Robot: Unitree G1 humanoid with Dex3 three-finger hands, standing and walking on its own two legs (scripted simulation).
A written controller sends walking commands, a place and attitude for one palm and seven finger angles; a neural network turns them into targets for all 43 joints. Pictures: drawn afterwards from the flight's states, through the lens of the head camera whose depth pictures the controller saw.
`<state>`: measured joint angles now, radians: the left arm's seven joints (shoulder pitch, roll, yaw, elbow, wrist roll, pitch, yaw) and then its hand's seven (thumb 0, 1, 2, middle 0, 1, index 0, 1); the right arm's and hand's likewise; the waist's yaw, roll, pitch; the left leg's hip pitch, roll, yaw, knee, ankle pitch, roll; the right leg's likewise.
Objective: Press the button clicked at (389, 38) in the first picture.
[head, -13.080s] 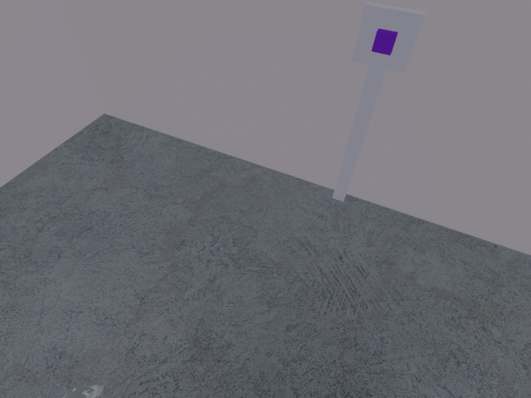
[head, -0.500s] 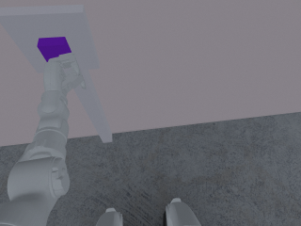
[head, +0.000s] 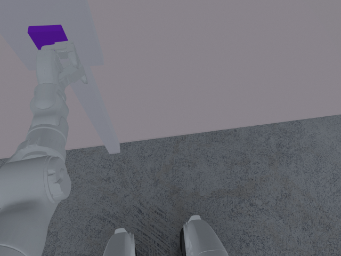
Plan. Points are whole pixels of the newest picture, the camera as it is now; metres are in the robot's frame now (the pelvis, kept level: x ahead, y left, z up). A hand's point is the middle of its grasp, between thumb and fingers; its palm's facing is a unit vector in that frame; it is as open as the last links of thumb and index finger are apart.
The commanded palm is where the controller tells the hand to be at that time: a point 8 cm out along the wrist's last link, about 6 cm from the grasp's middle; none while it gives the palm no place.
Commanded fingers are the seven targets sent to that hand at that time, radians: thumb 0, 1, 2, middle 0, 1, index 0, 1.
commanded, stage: press the button with the knuckle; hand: left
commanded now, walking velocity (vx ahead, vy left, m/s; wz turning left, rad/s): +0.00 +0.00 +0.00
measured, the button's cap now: (51, 38) +0.58 +0.20 +0.12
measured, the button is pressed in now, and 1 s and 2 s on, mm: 11 0 0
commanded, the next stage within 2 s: hold the button down briefly in 0.06 s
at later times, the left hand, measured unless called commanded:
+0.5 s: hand (79, 66) +0.53 +0.15 +0.08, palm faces +0.04 -1.00 -0.05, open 3.6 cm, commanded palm +0.54 +0.20 +0.09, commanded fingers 0.00 0.90 0.90 -1.30 -1.50 -1.30 -1.50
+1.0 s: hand (79, 74) +0.51 +0.15 +0.08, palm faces +0.05 -1.00 -0.01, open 3.4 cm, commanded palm +0.47 +0.20 +0.09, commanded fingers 0.00 0.90 0.90 -1.30 -1.50 -1.30 -1.50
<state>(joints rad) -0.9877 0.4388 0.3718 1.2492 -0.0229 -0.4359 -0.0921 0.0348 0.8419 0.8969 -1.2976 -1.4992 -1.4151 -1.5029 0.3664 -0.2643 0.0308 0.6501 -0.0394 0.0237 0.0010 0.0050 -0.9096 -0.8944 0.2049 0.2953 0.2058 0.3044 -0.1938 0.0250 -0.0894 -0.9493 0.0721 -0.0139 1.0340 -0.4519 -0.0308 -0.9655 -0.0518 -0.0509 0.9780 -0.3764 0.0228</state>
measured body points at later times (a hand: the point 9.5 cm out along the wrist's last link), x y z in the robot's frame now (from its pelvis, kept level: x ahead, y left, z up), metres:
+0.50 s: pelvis -0.02 +0.00 -0.01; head +0.12 +0.02 +0.41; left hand +0.53 +0.20 +0.09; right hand -0.03 -0.26 -0.12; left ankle +0.02 +0.14 -0.67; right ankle +0.04 -0.14 -0.67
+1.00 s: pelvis +0.00 +0.01 +0.00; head +0.12 +0.01 +0.44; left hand +0.50 +0.20 +0.08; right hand +0.01 -0.25 -0.11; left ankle +0.02 +0.14 -0.67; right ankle +0.04 -0.14 -0.67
